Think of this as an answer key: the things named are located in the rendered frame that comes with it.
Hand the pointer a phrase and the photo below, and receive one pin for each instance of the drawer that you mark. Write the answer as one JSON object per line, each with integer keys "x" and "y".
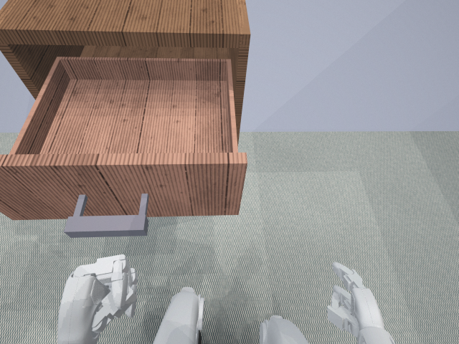
{"x": 113, "y": 128}

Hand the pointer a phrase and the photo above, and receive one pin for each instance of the right robot thigh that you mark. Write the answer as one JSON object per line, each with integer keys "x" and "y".
{"x": 280, "y": 331}

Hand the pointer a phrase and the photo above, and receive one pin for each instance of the left robot hand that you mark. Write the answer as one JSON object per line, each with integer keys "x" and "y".
{"x": 110, "y": 282}

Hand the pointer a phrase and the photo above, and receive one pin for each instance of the left robot thigh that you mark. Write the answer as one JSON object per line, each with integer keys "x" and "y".
{"x": 183, "y": 319}

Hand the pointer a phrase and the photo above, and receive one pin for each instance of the robot right forearm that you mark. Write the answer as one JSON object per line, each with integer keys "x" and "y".
{"x": 374, "y": 335}

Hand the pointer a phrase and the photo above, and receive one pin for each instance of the handle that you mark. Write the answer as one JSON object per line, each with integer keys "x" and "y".
{"x": 78, "y": 226}

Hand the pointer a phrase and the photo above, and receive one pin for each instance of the right robot hand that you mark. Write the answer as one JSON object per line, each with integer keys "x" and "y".
{"x": 360, "y": 309}

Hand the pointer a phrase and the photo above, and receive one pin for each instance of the robot thigh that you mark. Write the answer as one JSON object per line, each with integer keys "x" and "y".
{"x": 183, "y": 319}
{"x": 280, "y": 331}

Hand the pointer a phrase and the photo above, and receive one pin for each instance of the cabinet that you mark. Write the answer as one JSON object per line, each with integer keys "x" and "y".
{"x": 33, "y": 33}

